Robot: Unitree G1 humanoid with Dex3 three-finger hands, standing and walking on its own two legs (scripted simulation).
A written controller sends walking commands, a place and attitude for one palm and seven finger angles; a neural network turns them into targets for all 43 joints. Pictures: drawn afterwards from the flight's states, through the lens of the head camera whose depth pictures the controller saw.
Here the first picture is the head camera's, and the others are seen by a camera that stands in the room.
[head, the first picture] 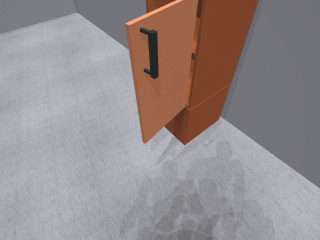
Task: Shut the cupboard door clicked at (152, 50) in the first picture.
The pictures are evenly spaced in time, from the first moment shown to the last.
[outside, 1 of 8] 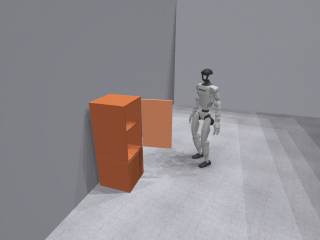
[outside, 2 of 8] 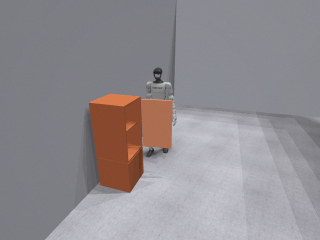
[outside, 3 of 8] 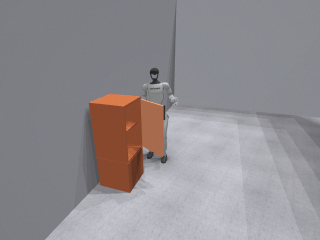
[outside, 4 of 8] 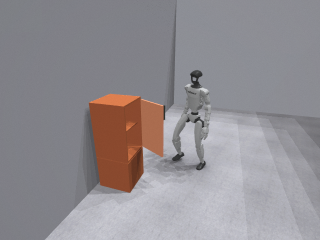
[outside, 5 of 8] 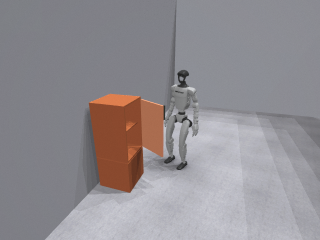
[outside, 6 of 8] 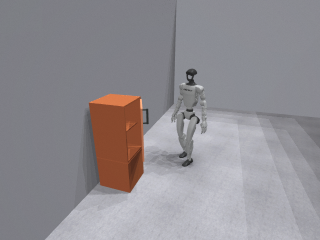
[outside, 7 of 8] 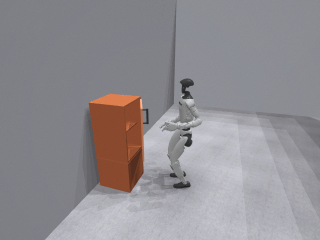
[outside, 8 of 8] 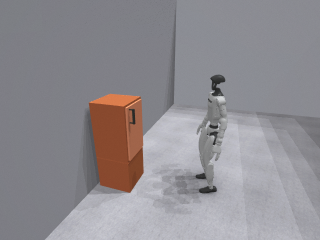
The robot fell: no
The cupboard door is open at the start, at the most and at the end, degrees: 100 100 0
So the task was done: yes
